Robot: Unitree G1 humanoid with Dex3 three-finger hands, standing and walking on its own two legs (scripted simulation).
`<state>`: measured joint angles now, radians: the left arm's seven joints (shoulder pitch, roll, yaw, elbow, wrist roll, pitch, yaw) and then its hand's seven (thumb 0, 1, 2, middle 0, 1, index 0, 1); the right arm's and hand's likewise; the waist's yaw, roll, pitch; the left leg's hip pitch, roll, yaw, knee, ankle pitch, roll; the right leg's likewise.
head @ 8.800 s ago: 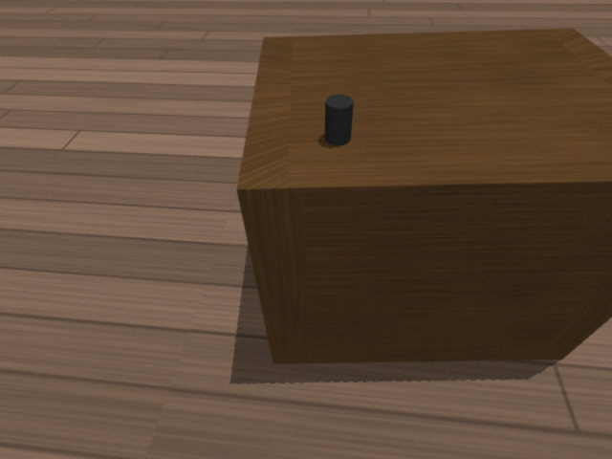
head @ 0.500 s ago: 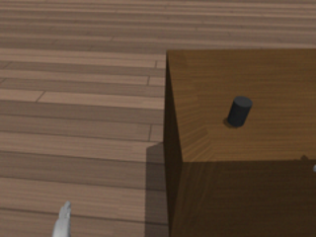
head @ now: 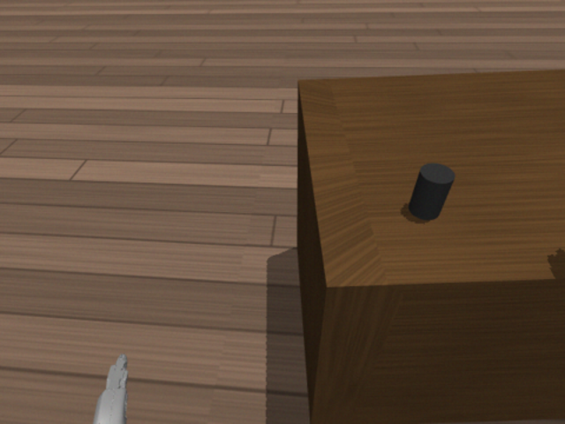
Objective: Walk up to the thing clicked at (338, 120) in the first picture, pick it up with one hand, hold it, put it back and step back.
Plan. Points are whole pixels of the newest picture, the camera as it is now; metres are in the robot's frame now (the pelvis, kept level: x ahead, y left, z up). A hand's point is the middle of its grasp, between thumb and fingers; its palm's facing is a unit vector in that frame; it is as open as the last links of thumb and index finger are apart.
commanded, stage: go down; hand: right
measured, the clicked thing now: (430, 192) +0.49 -0.24 +0.07
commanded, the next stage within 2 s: approach in 1.98 s
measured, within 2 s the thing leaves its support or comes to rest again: neither
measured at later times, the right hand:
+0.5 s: hand out of the picture +0.36 -0.40 +0.21, palm faces +0.24 +0.97 +0.02, open 17.7 cm
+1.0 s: hand out of the picture +0.39 -0.41 +0.21, palm faces +0.23 +0.97 +0.03, open 17.6 cm
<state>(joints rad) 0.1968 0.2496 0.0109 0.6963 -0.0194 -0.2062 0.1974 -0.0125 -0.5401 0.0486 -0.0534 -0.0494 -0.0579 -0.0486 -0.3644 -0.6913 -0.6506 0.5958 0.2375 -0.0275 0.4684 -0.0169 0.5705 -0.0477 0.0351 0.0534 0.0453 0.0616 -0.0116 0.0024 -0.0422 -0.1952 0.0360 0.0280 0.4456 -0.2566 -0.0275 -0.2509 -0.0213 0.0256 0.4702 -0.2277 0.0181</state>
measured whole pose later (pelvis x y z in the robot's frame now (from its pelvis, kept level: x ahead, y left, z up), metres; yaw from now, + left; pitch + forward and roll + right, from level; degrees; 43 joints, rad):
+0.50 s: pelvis +0.01 +0.00 +0.00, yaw +1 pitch +6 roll +1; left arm 0.21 0.28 -0.04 0.67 -0.01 -0.21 0.23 -0.01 -0.54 0.05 -0.06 -0.05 -0.06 -0.05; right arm -0.64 -0.91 -0.66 1.01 0.20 0.07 0.59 -0.02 0.60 -0.05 0.03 0.06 0.04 0.06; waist 0.04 0.00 -0.08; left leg -0.31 0.02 0.02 0.49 -0.27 -0.03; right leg -0.38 -0.03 0.02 0.54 -0.26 0.02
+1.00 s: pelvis +0.02 -0.01 -0.01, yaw +1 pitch +8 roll +2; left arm 0.23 0.28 -0.05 0.63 -0.01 -0.20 0.21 -0.01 -0.54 0.06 -0.05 -0.05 -0.06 -0.05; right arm -0.71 -0.99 -0.66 1.11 0.18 0.05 0.61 -0.02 0.57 -0.06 0.03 0.05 0.04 0.06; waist 0.07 0.00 -0.09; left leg -0.36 0.02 0.02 0.51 -0.29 -0.04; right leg -0.44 -0.03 0.02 0.60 -0.30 0.01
